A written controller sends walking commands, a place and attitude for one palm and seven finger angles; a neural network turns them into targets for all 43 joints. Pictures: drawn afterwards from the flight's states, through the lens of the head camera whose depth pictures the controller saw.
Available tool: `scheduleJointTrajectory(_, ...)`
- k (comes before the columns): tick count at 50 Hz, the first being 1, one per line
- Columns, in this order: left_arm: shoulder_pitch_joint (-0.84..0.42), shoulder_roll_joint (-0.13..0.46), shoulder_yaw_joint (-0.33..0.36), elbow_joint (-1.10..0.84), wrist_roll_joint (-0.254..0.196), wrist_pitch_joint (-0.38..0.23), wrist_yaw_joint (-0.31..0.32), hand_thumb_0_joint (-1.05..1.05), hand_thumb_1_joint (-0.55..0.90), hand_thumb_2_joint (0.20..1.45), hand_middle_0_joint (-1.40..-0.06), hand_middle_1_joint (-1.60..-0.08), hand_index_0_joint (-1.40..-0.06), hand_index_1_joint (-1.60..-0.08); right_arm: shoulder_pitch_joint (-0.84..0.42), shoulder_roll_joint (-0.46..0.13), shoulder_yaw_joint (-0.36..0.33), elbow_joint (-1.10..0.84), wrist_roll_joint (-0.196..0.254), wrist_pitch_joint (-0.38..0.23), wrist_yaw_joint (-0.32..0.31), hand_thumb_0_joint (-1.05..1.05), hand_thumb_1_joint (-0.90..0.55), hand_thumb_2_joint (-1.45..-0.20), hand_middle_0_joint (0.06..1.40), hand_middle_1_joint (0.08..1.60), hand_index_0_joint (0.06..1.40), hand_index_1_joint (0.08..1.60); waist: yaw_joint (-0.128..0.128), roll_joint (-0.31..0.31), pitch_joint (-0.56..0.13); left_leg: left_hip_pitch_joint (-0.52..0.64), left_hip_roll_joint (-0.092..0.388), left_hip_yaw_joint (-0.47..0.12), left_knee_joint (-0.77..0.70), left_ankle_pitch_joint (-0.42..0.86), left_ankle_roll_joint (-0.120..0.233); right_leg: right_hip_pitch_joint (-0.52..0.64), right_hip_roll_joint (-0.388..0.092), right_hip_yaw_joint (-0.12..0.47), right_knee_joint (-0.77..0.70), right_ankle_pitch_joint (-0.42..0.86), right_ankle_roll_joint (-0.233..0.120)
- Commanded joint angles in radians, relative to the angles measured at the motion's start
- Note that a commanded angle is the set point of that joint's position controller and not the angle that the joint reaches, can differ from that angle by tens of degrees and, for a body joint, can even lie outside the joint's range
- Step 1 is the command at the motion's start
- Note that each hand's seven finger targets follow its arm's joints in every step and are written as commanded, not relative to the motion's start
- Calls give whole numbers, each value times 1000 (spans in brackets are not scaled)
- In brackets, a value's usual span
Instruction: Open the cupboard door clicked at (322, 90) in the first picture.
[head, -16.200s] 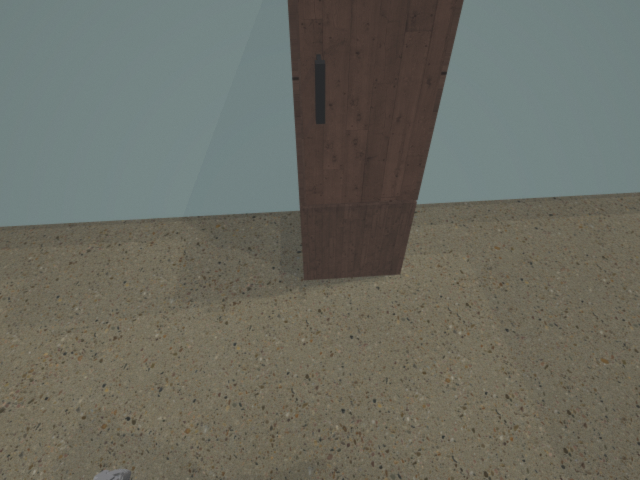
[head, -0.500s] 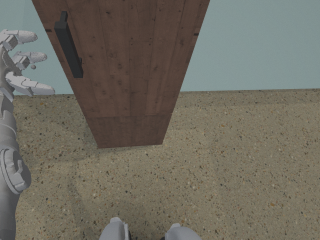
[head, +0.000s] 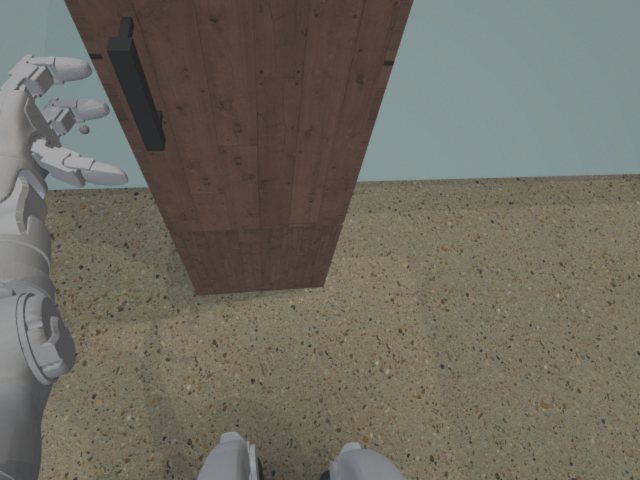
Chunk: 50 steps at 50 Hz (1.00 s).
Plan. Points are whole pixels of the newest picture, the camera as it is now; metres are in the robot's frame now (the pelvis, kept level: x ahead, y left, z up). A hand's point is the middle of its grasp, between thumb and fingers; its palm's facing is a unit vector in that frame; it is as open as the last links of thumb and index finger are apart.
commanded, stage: slide the fingers in behind the handle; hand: left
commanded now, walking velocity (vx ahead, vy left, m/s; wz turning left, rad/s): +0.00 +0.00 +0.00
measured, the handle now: (142, 89) +0.57 +0.18 +0.10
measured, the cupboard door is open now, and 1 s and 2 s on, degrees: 0 0 0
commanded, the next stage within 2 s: close the thumb around the handle in 1.34 s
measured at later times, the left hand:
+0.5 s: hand (123, 125) +0.51 +0.20 +0.10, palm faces +0.04 -1.00 +0.00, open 14.0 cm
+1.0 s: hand (153, 125) +0.52 +0.17 +0.10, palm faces +0.04 -1.00 -0.01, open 14.0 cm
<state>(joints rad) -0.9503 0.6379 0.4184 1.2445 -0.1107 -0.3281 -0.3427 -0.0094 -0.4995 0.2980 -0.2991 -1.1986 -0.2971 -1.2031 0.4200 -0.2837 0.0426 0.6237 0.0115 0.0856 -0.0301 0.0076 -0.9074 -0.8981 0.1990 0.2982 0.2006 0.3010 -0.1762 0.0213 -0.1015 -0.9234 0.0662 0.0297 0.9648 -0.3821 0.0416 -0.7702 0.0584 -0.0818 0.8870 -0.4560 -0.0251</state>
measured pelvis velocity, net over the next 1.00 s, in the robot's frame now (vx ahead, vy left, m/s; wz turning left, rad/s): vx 0.01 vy -0.02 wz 0.01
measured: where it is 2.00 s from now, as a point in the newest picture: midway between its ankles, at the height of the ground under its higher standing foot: outside the picture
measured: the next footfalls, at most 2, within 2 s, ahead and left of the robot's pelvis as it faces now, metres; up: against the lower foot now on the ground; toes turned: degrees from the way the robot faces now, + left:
none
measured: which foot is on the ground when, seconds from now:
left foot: down 0.00-1.00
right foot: down 0.00-1.00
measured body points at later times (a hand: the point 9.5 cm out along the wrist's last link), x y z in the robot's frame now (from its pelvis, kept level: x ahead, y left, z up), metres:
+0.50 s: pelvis +0.01 -0.01 +0.00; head +0.11 +0.02 +0.44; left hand +0.51 +0.25 +0.10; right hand +0.00 -0.27 -0.11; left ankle +0.04 +0.09 -0.68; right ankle -0.02 -0.11 -0.68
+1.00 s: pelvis +0.01 -0.02 +0.00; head +0.11 +0.00 +0.44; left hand +0.51 +0.22 +0.10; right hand +0.01 -0.28 -0.11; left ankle +0.04 +0.09 -0.68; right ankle -0.02 -0.11 -0.68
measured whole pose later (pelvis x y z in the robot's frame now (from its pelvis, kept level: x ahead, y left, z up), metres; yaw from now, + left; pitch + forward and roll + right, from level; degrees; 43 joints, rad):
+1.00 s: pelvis +0.01 -0.02 +0.00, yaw +0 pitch +19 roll -3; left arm -0.95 0.49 0.37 1.22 -0.08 -0.35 -0.19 -0.01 -0.50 0.30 -0.30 -1.20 -0.30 -1.20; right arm 0.41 -0.27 0.03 0.63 0.00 0.07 0.01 0.01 -0.91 -0.90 0.20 0.30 0.20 0.30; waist -0.17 0.03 -0.11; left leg -0.90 0.07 0.03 0.95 -0.39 0.02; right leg -0.76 0.06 -0.08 0.91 -0.48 -0.05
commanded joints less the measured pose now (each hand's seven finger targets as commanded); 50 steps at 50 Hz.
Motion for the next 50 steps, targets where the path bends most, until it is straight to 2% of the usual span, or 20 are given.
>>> scheduleJointTrajectory(1, -441, 278, 49, -218, -15, -76, 21, 0, -500, 300, -300, -1200, -300, -1200, 156, -194, -68, -45, -4, -20, -9, 0, -900, -900, 200, 300, 200, 300, 0, 158, -446, 524, -24, -106, -79, 323, 0, -14, 24, 52, -112, 283, 7)
scheduleJointTrajectory(3, -439, 256, 31, -234, -10, -76, 25, 0, -500, 300, -300, -1200, -300, -1200, 155, -190, -69, -47, -3, -19, -6, 0, -900, -900, 200, 300, 200, 300, -2, 162, -443, 525, -24, -102, -78, 328, 0, -14, 24, 50, -112, 291, 8)
scheduleJointTrajectory(5, -418, 290, 66, -232, -12, -79, 32, 0, -500, 300, -300, -1200, -300, -1200, 162, -194, -69, -49, -6, -18, -6, 0, -900, -900, 200, 300, 200, 300, 12, 159, -451, 521, -24, -104, -78, 345, -1, 5, 25, 50, -105, 304, 3)
scheduleJointTrajectory(7, -437, 214, 2, -218, -9, -69, 34, 0, -500, 300, -300, -1200, -300, -1200, 151, -186, -68, -48, -2, -17, -4, 0, -900, -900, 200, 300, 200, 300, -11, 164, -399, 515, -22, -102, -83, 313, -2, -39, 23, 48, -116, 277, 8)
scheduleJointTrajectory(8, -451, 210, -2, -212, -8, -64, 40, 0, -500, 300, -300, -1200, -300, -1200, 156, -188, -69, -44, -3, -17, -4, 0, -900, -900, 200, 300, 200, 300, -16, 151, -383, 511, -19, -107, -88, 293, -1, -48, 25, 45, -119, 258, 8)
scheduleJointTrajectory(10, -463, 237, 29, -210, -12, -65, 53, 0, -500, 300, -300, -1200, -300, -1200, 166, -192, -70, -41, -7, -21, -5, 0, -900, -900, 200, 300, 200, 300, -15, 132, -393, 501, -22, -105, -84, 300, 3, -28, 24, 49, -119, 270, 7)
scheduleJointTrajectory(12, -473, 248, 36, -245, -7, -77, 58, 0, -500, 300, -300, -1200, -300, -1200, 166, -190, -73, -42, -7, -24, -4, 0, -900, -900, 200, 300, 200, 300, -7, 153, -453, 523, -23, -103, -77, 334, 1, -10, 23, 54, -109, 300, 8)
scheduleJointTrajectory(15, -449, 184, 9, -287, -12, -96, 64, 0, -500, 300, -300, -1200, -300, -1200, 172, -179, -77, -40, -13, -27, 6, 0, -900, -900, 200, 300, 200, 300, 1, 171, -491, 583, -22, -108, -69, 413, -4, -5, 27, 45, -97, 347, 2)
scheduleJointTrajectory(17, -432, 126, -30, -241, -12, -80, 69, 0, -500, 300, -300, -1200, -300, -1200, 162, -176, -78, -34, -8, -22, 10, 0, -900, -900, 200, 300, 200, 300, -13, 147, -432, 562, -20, -107, -74, 373, -5, -41, 27, 42, -108, 316, 7)
scheduleJointTrajectory(19, -435, 164, -2, -212, -8, -60, 82, 0, -500, 300, -300, -1200, -300, -1200, 166, -185, -77, -34, -7, -19, 9, 0, -900, -900, 200, 300, 200, 300, -13, 119, -395, 509, -24, -101, -85, 319, 0, -25, 24, 45, -116, 292, 9)
scheduleJointTrajectory(21, -430, 195, 26, -225, -1, -60, 97, 0, -500, 300, -300, -1200, -300, -1200, 167, -184, -76, -44, -9, -21, 8, 0, -900, -900, 200, 300, 200, 300, 0, 109, -426, 498, -28, -95, -81, 340, 3, 9, 22, 52, -110, 324, 10)
scheduleJointTrajectory(29, -415, 145, -3, -270, 4, -94, 112, 0, -500, 300, -300, -1200, -300, -1200, 154, -168, -78, -49, -8, -24, 19, 0, -900, -900, 200, 300, 200, 300, 9, 137, -456, 512, -35, -82, -69, 376, 0, 45, 22, 59, -100, 383, 9)
scheduleJointTrajectory(32, -418, 124, -17, -250, 2, -83, 118, 0, -500, 300, -300, -1200, -300, -1200, 152, -168, -79, -46, -7, -19, 19, 0, -900, -900, 200, 300, 200, 300, -1, 112, -427, 494, -36, -81, -72, 353, 3, 40, 22, 60, -107, 373, 12)
scheduleJointTrajectory(33, -446, 88, -47, -266, -2, -81, 119, 0, -500, 300, -300, -1200, -300, -1200, 148, -165, -78, -46, -6, -21, 21, 0, -900, -900, 200, 300, 200, 300, -13, 125, -422, 500, -37, -80, -74, 343, 4, 29, 20, 61, -111, 367, 13)
scheduleJointTrajectory(36, -433, 94, -25, -287, -6, -92, 131, 0, -500, 300, -300, -1200, -300, -1200, 151, -164, -83, -42, -10, -25, 23, 0, -900, -900, 200, 300, 200, 300, 0, 120, -467, 528, -37, -82, -67, 383, 3, 46, 22, 60, -103, 400, 11)
scheduleJointTrajectory(39, -457, 64, -57, -257, 1, -84, 140, 0, -500, 300, -300, -1200, -300, -1200, 146, -161, -79, -37, -8, -26, 25, 0, -900, -900, 200, 300, 200, 300, -22, 94, -405, 479, -41, -78, -69, 330, 7, 33, 19, 64, -113, 370, 15)
scheduleJointTrajectory(42, -448, 107, -21, -242, 5, -85, 152, 0, -500, 300, -300, -1200, -300, -1200, 149, -163, -78, -39, -10, -28, 23, 0, -900, -900, 200, 300, 200, 300, -7, 95, -422, 455, -46, -73, -64, 337, 8, 65, 16, 73, -107, 394, 14)
scheduleJointTrajectory(43, -465, 90, -39, -245, 6, -85, 153, 0, -500, 300, -300, -1200, -300, -1200, 149, -162, -77, -38, -9, -29, 24, 0, -900, -900, 200, 300, 200, 300, -18, 85, -419, 454, -45, -74, -66, 324, 10, 59, 15, 74, -109, 386, 17)
scheduleJointTrajectory(47, -460, 89, -33, -248, 10, -98, 161, 0, -500, 300, -300, -1200, -300, -1200, 148, -159, -77, -39, -12, -34, 27, 0, -900, -900, 200, 300, 200, 300, -11, 98, -442, 456, -46, -72, -57, 333, 8, 63, 16, 75, -101, 395, 16)
scheduleJointTrajectory(50, -471, 146, 3, -239, 16, -93, 164, 0, -500, 300, -300, -1200, -300, -1200, 156, -166, -76, -40, -13, -32, 23, 0, -900, -900, 200, 300, 200, 300, -9, 86, -438, 416, -50, -67, -55, 319, 13, 96, 14, 86, -100, 407, 17)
